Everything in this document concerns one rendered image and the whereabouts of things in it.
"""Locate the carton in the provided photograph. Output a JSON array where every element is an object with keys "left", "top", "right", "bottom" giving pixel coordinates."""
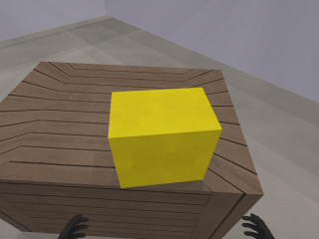
[{"left": 108, "top": 88, "right": 222, "bottom": 188}]

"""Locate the right robot hand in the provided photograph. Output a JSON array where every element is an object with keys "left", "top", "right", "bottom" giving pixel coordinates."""
[{"left": 241, "top": 213, "right": 275, "bottom": 239}]

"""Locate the pedestal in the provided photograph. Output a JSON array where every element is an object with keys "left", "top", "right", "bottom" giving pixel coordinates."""
[{"left": 0, "top": 61, "right": 264, "bottom": 239}]

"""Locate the left robot hand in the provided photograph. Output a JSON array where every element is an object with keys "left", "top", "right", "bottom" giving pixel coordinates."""
[{"left": 58, "top": 214, "right": 90, "bottom": 239}]

